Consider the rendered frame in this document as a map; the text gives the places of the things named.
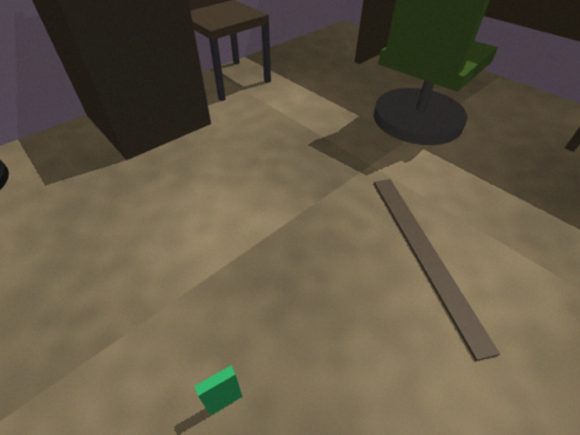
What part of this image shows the office chair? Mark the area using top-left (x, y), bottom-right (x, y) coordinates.
top-left (373, 0), bottom-right (498, 145)

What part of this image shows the desk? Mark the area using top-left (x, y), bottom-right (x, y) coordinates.
top-left (354, 0), bottom-right (580, 152)

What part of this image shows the chair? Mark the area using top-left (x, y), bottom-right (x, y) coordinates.
top-left (188, 0), bottom-right (271, 101)

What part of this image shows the carton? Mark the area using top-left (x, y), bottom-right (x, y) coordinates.
top-left (195, 365), bottom-right (243, 416)

